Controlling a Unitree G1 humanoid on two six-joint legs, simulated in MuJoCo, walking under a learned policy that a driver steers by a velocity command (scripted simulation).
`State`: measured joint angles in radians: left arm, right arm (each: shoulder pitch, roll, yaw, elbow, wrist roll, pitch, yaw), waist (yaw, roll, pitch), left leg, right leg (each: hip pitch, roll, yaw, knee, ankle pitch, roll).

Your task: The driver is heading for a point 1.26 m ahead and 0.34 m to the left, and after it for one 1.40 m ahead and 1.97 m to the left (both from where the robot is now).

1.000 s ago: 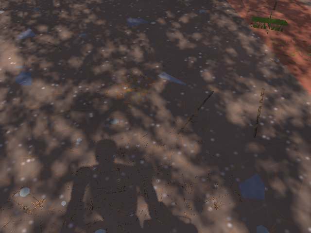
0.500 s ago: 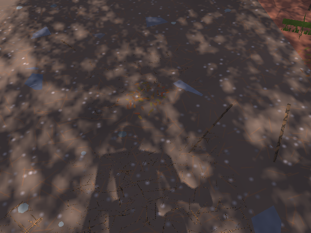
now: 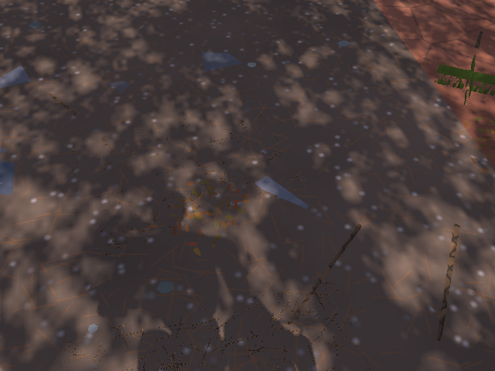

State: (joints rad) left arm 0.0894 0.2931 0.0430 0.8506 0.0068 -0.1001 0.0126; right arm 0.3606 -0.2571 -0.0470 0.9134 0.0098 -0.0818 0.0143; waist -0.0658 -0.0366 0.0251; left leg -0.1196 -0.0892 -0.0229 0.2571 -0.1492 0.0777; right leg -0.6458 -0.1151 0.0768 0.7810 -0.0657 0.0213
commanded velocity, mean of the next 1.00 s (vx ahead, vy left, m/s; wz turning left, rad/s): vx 0.50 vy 0.00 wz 0.52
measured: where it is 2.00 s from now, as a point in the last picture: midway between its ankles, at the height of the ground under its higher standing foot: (146, 260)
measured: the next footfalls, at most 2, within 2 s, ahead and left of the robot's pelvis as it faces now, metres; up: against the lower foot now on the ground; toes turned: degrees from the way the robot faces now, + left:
right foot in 0.20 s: +0.30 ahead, -0.15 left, +0.00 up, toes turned +9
left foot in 0.72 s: +0.49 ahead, +0.18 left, +0.00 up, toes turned +29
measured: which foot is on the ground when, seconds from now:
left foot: down 0.00-0.20, up 0.22-0.70, down 0.72-1.00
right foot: up 0.00-0.18, down 0.20-0.74, up 0.76-1.00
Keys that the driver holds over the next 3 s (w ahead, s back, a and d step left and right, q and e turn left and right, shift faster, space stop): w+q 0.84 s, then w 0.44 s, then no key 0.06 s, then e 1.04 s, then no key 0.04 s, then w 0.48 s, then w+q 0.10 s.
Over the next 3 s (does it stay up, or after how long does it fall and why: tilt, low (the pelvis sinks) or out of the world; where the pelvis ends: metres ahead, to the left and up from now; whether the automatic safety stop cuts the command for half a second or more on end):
stays up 1.00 0.22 -0.02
